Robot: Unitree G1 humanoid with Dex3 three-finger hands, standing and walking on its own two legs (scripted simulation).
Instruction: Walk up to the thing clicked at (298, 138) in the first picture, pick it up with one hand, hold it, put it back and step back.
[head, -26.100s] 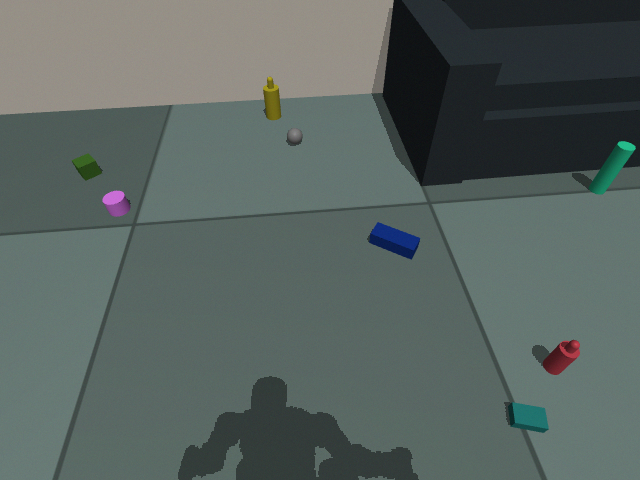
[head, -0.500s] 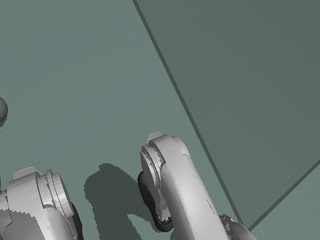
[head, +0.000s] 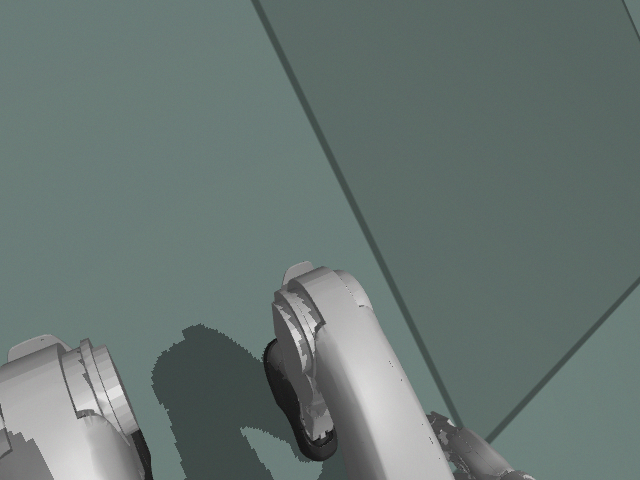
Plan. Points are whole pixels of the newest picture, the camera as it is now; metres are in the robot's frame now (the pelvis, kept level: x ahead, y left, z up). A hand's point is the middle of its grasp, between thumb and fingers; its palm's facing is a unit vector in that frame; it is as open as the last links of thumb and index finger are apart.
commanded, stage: rest palm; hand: left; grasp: from above
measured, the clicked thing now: out of the picture +0.46 +0.31 -0.26
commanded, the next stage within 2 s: close in 0.38 s
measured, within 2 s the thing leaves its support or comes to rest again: neither
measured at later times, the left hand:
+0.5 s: hand out of the picture +0.45 +0.30 -0.25, palm faces -0.44 -0.15 -0.89, open 13.5 cm
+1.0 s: hand out of the picture +0.45 +0.31 -0.25, palm faces -0.44 -0.16 -0.88, open 12.2 cm
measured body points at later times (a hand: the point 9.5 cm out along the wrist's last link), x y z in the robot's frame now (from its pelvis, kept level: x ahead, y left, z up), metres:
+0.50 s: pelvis +0.00 +0.00 +0.00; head +0.27 +0.12 +0.33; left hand +0.46 +0.31 -0.20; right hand +0.05 -0.25 -0.07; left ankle +0.07 +0.14 -0.27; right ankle +0.10 -0.12 -0.27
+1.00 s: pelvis +0.00 +0.00 +0.00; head +0.28 +0.12 +0.33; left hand +0.47 +0.31 -0.20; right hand +0.05 -0.25 -0.06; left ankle +0.07 +0.14 -0.27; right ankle +0.10 -0.12 -0.27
